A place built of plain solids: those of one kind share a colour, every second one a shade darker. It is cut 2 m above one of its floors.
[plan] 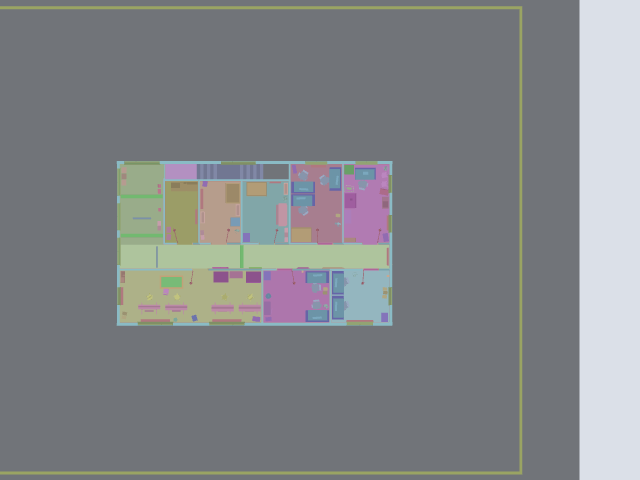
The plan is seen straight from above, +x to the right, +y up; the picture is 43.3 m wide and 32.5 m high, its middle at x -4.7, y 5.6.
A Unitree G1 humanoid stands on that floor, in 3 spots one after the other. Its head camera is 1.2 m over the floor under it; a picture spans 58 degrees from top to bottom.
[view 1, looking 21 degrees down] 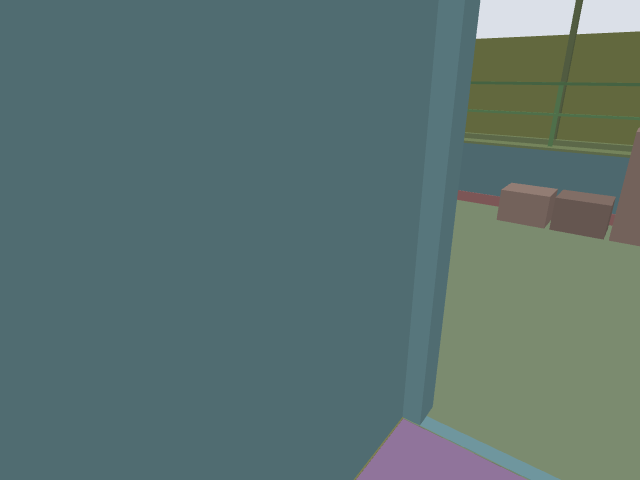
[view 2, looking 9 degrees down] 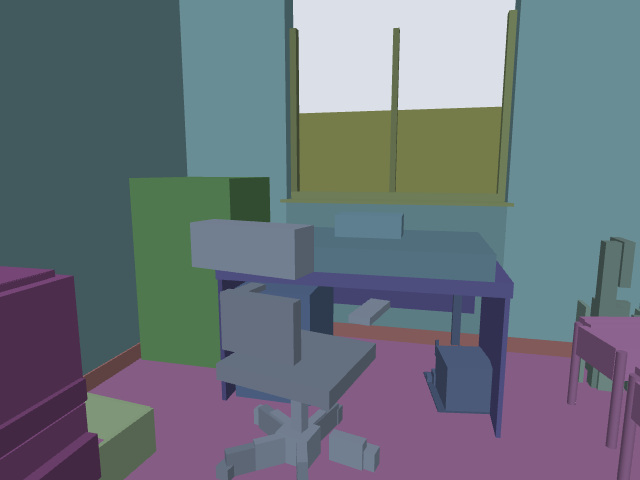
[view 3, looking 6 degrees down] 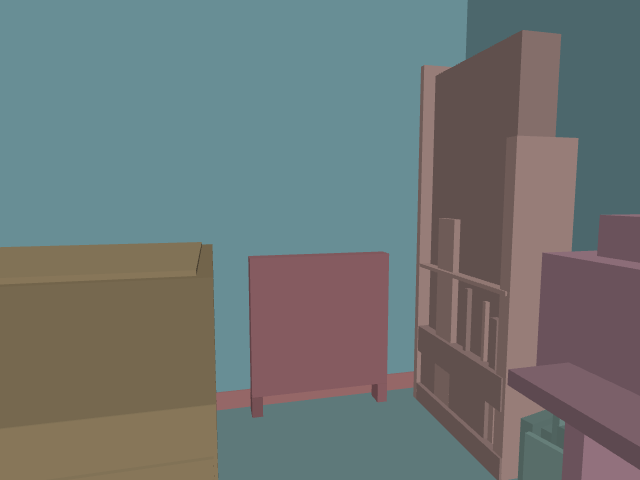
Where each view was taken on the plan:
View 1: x -13.99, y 10.23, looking -143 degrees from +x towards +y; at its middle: wall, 0.93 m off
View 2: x -1.30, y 7.75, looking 104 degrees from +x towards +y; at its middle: desk_load_drowned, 2.23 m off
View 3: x -8.30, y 7.20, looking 76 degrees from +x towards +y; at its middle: wall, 2.48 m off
